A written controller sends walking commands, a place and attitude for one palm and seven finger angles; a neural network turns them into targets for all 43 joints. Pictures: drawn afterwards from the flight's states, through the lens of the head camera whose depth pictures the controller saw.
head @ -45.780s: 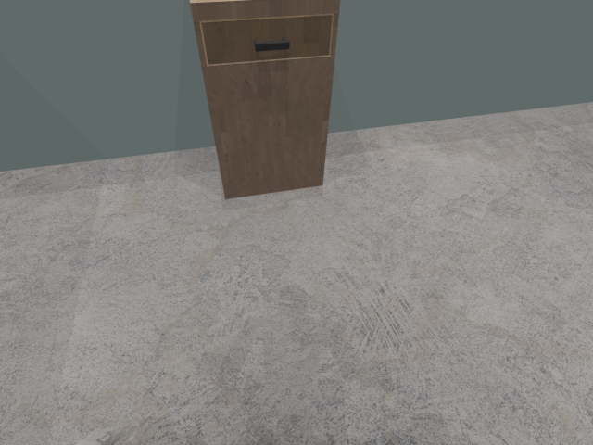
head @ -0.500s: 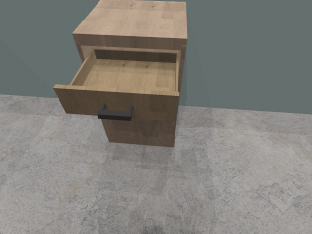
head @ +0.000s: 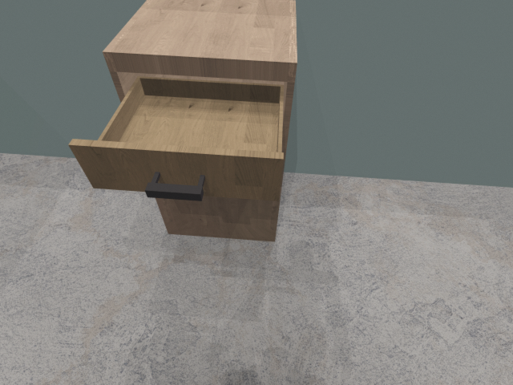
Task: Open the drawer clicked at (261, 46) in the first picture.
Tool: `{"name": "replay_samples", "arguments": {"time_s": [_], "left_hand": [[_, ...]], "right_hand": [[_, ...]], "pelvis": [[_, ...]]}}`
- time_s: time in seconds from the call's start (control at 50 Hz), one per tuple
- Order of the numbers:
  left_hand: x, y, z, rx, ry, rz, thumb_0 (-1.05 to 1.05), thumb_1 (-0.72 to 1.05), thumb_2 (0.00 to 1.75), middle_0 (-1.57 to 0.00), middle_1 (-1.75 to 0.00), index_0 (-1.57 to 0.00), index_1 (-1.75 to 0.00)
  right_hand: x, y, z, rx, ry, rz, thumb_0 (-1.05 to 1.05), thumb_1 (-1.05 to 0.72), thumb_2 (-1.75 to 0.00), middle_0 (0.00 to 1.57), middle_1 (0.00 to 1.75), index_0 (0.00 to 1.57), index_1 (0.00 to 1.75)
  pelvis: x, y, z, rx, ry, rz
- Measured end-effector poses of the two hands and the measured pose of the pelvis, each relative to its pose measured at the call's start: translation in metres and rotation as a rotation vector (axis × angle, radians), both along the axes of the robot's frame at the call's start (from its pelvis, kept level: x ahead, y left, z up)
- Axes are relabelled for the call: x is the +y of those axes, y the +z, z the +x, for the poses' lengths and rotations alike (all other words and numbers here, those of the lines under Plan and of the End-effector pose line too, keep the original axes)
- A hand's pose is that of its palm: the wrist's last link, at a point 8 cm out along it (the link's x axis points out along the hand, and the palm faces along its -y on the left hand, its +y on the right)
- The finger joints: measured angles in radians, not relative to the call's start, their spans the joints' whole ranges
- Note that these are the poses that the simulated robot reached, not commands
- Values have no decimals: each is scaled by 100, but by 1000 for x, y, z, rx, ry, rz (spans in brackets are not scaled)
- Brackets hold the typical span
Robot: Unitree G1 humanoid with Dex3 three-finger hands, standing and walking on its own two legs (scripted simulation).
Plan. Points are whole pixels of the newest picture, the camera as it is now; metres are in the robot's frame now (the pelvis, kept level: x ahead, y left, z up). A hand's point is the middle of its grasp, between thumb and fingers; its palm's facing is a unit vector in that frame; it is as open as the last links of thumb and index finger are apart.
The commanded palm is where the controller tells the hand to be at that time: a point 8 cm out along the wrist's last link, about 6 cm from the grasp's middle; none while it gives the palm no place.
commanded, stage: look to check the result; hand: left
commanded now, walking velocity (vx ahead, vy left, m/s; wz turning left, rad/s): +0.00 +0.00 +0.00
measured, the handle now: (177, 184) +0.51 +0.20 -0.04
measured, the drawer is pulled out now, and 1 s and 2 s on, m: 0.30 0.30 0.30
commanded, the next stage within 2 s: stand and wait in 0.44 s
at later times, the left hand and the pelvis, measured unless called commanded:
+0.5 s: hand out of the picture +0.03 +0.18 -0.17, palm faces +0.01 -0.97 -0.24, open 7.3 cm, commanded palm none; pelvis +0.02 -0.01 +0.00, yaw +0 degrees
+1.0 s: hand out of the picture +0.07 +0.20 -0.17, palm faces +0.00 -0.96 -0.28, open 7.3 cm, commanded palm none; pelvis +0.02 -0.02 +0.00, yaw +0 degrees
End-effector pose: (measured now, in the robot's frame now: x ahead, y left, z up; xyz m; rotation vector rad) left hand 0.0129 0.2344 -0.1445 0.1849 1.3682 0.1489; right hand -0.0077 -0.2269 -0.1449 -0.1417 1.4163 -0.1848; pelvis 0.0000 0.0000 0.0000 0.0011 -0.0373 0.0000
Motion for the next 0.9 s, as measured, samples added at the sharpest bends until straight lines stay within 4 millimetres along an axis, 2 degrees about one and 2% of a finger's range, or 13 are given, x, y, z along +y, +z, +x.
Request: {"name": "replay_samples", "arguments": {"time_s": [0.32,0.58,0.9], "left_hand": [[1,4,1,24,14,25,0,91,89,-20,-29,-20,-30],[-2,4,24,-16,4,26,0,91,89,-20,-29,-21,-30],[7,10,47,-64,-13,57,0,91,89,-20,-29,-21,-30]], "right_hand": [[-7,-2,23,-16,18,7,0,-91,-89,20,30,21,30],[-26,3,43,-44,28,-28,0,-91,-89,20,30,20,30],[-39,6,57,-70,38,-49,0,-90,-89,20,30,21,30]], "pelvis": [[-6,1,9,6,2,3],[-12,1,18,8,4,3],[-16,2,22,6,2,2]]}}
